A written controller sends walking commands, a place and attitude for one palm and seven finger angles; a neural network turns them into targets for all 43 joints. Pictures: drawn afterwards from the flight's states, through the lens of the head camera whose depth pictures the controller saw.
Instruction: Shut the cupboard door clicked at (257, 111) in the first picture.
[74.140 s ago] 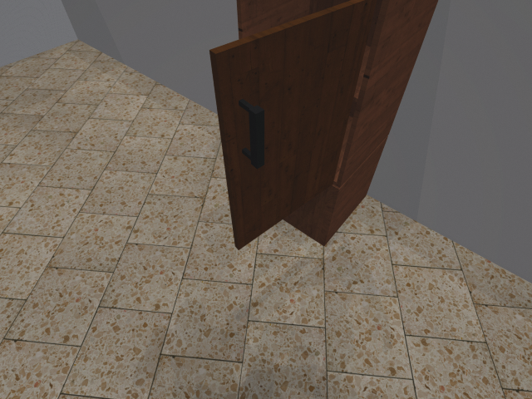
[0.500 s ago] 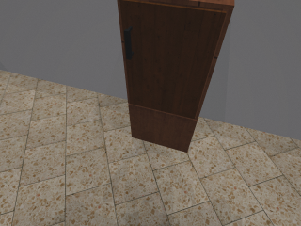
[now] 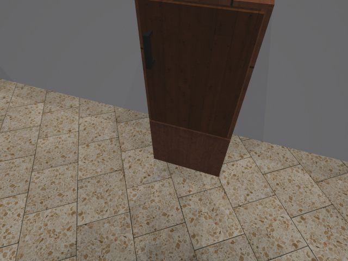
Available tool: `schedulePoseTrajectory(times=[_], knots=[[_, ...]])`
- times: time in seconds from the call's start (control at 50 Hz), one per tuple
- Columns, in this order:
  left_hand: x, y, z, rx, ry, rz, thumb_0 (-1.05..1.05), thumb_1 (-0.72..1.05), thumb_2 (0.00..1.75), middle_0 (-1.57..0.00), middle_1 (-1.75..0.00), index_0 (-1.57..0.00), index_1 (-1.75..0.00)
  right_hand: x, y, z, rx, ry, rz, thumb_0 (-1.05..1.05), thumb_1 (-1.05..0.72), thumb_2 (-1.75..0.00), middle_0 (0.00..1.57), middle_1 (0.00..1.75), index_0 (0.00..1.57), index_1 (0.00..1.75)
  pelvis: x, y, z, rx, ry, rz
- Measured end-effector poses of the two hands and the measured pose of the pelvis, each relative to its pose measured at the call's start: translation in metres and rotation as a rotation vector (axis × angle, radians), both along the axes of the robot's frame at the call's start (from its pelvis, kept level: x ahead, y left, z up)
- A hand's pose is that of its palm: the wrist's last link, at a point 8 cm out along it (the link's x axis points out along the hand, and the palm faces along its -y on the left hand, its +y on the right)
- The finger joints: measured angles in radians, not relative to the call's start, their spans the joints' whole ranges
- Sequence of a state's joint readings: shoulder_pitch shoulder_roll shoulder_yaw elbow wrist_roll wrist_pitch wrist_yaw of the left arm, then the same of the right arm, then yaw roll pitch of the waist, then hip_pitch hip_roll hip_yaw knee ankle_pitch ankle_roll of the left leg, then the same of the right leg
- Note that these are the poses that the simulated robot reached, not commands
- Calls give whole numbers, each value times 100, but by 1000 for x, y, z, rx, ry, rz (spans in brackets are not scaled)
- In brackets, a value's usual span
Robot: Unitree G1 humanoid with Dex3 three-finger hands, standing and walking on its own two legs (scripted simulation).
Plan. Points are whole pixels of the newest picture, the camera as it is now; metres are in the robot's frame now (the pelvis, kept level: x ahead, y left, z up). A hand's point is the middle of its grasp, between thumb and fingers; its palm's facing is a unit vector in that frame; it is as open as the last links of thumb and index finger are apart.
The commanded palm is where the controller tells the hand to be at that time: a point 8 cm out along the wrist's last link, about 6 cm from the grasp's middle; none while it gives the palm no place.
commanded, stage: stand and wait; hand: left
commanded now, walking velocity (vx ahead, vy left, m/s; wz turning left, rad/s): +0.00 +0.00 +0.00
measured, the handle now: (149, 50) +0.83 +0.14 +0.07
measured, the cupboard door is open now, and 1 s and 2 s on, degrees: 0 0 0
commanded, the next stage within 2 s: none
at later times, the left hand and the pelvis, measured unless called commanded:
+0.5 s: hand out of the picture +0.03 +0.19 -0.17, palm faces -0.01 -0.97 -0.26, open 7.4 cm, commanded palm none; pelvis +0.01 -0.01 +0.00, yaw +0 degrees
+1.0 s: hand out of the picture +0.01 +0.17 -0.18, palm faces +0.01 -0.97 -0.23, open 7.4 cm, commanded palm none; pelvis +0.01 -0.02 +0.00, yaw +0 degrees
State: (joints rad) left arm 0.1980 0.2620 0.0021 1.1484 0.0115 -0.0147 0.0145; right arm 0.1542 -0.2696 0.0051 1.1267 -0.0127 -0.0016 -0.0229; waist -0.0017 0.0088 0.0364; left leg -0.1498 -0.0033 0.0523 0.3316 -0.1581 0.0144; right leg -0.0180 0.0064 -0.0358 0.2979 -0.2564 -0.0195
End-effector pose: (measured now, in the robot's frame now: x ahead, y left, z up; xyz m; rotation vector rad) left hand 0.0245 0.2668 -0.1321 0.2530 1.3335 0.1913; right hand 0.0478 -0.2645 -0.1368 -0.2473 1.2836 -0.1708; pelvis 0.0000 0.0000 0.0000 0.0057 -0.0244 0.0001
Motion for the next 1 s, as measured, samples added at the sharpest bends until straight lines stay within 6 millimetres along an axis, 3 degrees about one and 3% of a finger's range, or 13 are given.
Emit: schedulePoseTrajectory(times=[0.3,1.0], knots=[[11,-16,-3,-19,-13,-4,1,91,90,-20,-30,-20,-30,-8,-1,-3,10,28,-20,0,-90,-90,20,30,20,30,7,-7,0,3,0,-3],[-23,-49,-11,-63,65,37,1,91,90,-20,-30,-20,-30,-31,11,-12,53,81,-49,0,-91,-90,20,30,20,30,10,-17,-2,4,-5,-6]])
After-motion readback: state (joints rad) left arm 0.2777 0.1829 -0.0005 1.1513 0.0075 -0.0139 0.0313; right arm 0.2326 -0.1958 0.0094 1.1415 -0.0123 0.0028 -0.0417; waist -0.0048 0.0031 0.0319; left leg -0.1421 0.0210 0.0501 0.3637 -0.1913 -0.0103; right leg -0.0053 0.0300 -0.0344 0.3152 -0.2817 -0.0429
